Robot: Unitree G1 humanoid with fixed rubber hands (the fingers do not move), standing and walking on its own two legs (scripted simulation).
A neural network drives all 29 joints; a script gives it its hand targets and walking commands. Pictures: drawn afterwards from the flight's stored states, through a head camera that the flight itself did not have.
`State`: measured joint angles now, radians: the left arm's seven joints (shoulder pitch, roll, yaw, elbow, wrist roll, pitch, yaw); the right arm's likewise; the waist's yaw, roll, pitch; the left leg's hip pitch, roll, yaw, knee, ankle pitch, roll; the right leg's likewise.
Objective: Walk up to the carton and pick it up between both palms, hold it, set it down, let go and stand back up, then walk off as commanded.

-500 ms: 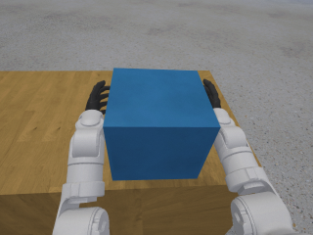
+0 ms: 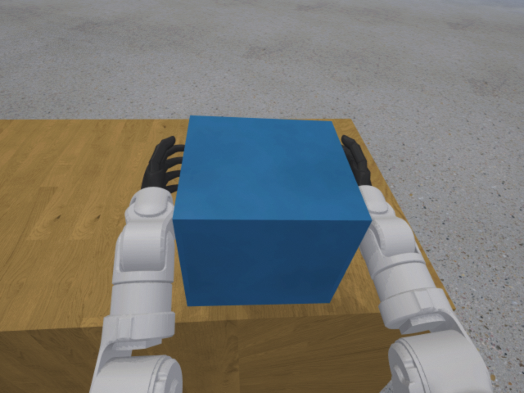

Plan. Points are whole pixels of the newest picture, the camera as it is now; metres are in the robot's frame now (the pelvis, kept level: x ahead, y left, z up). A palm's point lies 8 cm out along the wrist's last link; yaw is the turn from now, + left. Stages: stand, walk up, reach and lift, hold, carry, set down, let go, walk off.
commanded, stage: hold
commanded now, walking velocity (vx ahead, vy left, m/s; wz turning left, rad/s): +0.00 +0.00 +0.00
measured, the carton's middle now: (261, 211) +0.33 +0.00 +0.16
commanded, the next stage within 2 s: none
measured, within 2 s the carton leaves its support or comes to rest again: neither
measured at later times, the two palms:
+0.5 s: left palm (158, 191) +0.35 +0.14 +0.18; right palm (358, 188) +0.36 -0.15 +0.17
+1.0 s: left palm (157, 191) +0.36 +0.14 +0.18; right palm (356, 187) +0.36 -0.15 +0.17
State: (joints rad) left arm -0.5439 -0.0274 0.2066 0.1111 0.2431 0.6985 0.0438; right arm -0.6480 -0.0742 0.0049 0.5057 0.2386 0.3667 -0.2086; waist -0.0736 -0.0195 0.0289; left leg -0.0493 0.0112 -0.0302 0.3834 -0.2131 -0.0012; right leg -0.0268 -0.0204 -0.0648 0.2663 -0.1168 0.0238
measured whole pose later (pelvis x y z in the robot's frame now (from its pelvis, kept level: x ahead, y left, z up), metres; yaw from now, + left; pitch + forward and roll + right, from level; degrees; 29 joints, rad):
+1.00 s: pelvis -0.01 +0.00 +0.00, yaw +0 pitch -7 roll -1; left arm -0.58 -0.02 0.22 0.17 0.24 0.68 0.04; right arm -0.68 -0.07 -0.01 0.56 0.21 0.36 -0.20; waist -0.06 -0.03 0.02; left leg -0.06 0.01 -0.03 0.37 -0.20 0.00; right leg -0.05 -0.02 -0.06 0.28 -0.11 0.02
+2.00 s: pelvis -0.01 +0.00 +0.00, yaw +0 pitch -7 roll -1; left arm -0.55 -0.02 0.21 0.13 0.24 0.69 0.03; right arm -0.66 -0.07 0.01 0.52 0.23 0.37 -0.21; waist -0.07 -0.03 0.02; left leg -0.07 0.01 -0.03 0.38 -0.20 0.00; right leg -0.05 -0.02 -0.06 0.27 -0.11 0.02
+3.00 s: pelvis -0.01 +0.00 +0.00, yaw +0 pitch -7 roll -1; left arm -0.56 -0.02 0.21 0.13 0.24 0.70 0.04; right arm -0.66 -0.07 0.00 0.51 0.22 0.39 -0.21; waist -0.07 -0.02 0.03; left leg -0.06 0.01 -0.04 0.38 -0.20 0.00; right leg -0.04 -0.02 -0.07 0.27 -0.11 0.02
